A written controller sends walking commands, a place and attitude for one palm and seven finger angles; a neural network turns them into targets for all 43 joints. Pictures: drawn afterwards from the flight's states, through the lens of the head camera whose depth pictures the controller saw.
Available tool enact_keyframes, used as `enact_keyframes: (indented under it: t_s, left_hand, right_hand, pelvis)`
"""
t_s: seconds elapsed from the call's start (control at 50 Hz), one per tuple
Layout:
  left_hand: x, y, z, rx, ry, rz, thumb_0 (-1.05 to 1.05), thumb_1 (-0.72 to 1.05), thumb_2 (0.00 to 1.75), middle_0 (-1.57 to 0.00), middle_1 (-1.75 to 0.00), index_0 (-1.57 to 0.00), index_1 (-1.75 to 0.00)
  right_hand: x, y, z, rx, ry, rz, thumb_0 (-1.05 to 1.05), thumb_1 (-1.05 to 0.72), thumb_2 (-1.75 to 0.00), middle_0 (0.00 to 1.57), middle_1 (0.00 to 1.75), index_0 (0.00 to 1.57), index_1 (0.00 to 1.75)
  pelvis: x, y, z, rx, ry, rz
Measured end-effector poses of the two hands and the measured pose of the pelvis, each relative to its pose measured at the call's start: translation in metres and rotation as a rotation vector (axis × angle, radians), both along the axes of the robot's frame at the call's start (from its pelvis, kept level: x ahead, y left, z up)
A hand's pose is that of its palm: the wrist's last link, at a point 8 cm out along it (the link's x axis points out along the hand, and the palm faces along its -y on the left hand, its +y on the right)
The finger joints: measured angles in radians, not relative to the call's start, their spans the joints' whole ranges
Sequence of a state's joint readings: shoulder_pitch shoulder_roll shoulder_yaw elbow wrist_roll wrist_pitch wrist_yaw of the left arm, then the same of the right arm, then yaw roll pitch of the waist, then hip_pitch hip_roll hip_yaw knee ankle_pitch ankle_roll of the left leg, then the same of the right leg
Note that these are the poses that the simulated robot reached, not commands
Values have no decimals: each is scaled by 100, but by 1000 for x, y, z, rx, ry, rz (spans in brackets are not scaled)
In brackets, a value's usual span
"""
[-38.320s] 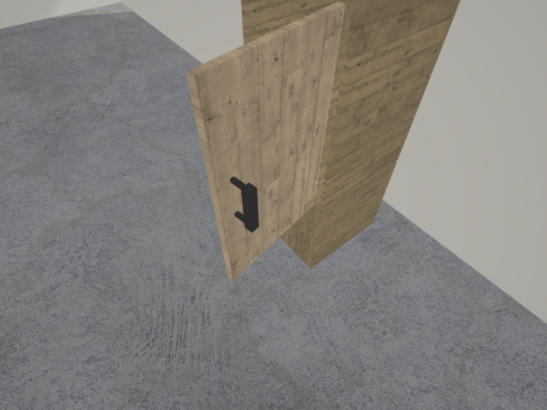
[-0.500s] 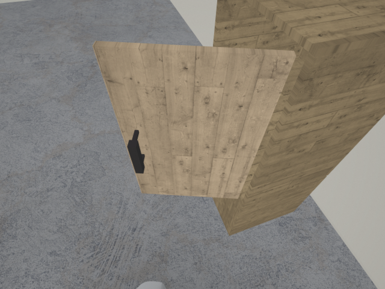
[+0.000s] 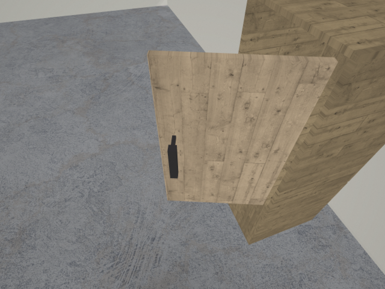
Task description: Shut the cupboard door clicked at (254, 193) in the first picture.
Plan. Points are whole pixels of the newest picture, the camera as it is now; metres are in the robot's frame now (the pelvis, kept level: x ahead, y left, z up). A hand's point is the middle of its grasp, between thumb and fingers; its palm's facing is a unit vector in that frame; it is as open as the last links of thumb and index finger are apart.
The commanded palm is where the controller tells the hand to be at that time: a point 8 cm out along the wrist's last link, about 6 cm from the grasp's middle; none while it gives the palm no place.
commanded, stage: come to a stop and stand still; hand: left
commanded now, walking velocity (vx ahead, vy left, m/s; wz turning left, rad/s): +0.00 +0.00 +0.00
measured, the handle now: (174, 157) +0.45 +0.09 -0.04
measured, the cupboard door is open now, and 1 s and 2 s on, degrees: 67 67 67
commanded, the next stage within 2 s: look again from close up in 1.30 s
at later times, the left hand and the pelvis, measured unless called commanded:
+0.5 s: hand out of the picture +0.01 +0.15 -0.17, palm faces -0.02 -0.98 -0.18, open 7.4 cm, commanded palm none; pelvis +0.02 -0.02 +0.00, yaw -1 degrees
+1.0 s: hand out of the picture +0.03 +0.11 -0.17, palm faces -0.02 -0.98 -0.19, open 7.4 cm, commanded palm none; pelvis +0.02 -0.06 +0.01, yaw -1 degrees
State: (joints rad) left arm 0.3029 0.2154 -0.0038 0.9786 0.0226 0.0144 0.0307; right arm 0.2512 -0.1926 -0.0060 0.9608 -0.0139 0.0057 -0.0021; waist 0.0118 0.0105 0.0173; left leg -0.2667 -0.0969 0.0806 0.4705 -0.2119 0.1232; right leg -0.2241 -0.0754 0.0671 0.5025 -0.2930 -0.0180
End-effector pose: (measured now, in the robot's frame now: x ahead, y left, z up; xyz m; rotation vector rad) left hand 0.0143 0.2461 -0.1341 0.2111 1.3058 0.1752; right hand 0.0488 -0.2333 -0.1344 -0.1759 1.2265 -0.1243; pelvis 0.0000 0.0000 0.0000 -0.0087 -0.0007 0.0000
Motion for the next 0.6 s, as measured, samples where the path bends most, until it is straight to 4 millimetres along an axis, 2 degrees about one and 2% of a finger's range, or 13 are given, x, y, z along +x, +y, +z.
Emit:
enact_keyframes:
  t_s: [0.14, 0.26, 0.4, 0.6]
  left_hand:
    - [-18, -10, -4, -34, 92, -3, 0, 91, 90, -20, -30, -20, -30]
    - [-21, -23, -7, -60, 125, -3, 0, 91, 90, -20, -30, -20, -30]
    - [-12, -39, -9, -75, 115, -7, 0, 91, 90, -20, -30, -20, -30]
    - [4, -57, -8, -73, 84, -14, 0, 91, 90, -20, -30, -20, -30]
  right_hand:
    - [-25, 0, -1, -9, 82, -33, 1, -91, -89, 20, 30, 20, 30]
    - [-36, 1, -1, -1, 127, -50, 1, -91, -89, 20, 30, 20, 30]
    - [-35, -1, -3, 14, 134, -60, 1, -91, -89, 20, 30, 20, 30]
    - [-26, -18, -4, 14, 119, -66, 1, -91, -89, 20, 30, 20, 30]
  pelvis:
    - [5, 3, 3, 6, -3, -15]
    - [9, -1, 4, 9, -5, -17]
    - [13, -10, 5, 12, -11, -20]
    - [18, -26, 5, 16, -12, -20]
